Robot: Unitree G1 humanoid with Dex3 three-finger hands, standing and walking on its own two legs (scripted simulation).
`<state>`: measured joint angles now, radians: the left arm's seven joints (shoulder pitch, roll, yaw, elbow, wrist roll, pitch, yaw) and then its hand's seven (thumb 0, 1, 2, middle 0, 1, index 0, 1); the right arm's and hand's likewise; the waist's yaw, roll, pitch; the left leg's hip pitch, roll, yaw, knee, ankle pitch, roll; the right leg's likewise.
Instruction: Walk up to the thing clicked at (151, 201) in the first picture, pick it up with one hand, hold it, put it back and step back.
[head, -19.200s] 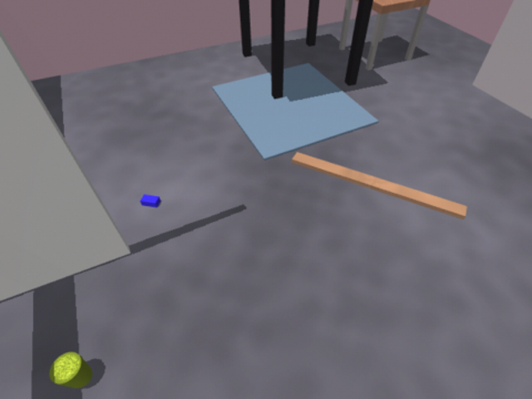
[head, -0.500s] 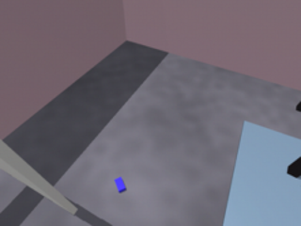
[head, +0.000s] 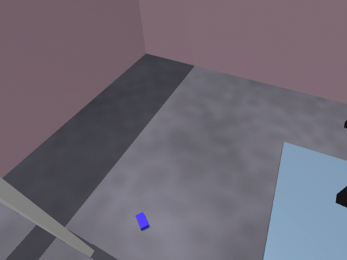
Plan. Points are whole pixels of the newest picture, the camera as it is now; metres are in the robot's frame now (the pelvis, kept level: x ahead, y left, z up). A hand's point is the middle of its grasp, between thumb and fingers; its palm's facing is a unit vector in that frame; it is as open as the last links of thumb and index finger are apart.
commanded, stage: walk up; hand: left
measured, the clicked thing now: (142, 221) +0.47 +0.24 -0.76
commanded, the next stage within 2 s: stand in 0.66 s
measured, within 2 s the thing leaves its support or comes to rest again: neither
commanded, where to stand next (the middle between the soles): +0.08 +0.01 m, yaw +0 degrees
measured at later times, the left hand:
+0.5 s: hand out of the picture +0.10 +0.26 -0.15, palm faces -0.02 -0.94 -0.35, open 7.4 cm
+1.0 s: hand out of the picture +0.09 +0.25 -0.15, palm faces -0.03 -0.94 -0.34, open 7.4 cm
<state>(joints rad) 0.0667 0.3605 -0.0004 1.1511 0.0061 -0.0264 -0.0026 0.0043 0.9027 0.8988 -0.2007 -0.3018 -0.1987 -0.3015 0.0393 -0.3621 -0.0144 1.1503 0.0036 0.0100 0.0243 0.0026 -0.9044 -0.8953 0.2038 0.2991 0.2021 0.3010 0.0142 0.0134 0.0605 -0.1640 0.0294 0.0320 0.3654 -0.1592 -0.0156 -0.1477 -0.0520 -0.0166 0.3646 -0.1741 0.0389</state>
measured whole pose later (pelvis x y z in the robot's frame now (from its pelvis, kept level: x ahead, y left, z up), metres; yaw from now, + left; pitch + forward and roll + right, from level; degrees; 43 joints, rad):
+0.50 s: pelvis +0.01 +0.00 +0.00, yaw +0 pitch -2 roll +0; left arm 0.07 0.35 0.01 1.15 0.01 -0.01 0.00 0.00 0.90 0.90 -0.20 -0.30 -0.20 -0.30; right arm 0.09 -0.35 -0.02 1.16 0.00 0.01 0.02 0.00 -0.90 -0.90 0.20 0.30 0.20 0.30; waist -0.01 0.00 0.05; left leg -0.14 0.03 0.04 0.34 -0.16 -0.01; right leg -0.13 -0.05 -0.01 0.34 -0.17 0.04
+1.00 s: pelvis +0.01 -0.01 +0.00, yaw +0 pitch -2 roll +0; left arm 0.11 0.35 0.00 1.14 0.01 -0.01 -0.01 0.00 0.90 0.90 -0.20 -0.30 -0.20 -0.30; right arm 0.07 -0.35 -0.01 1.15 -0.01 -0.01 0.01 0.00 -0.90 -0.90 0.20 0.30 0.20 0.30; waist 0.00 0.00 0.05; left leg -0.11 0.04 0.04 0.31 -0.16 -0.03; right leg -0.11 -0.05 -0.01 0.33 -0.18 0.03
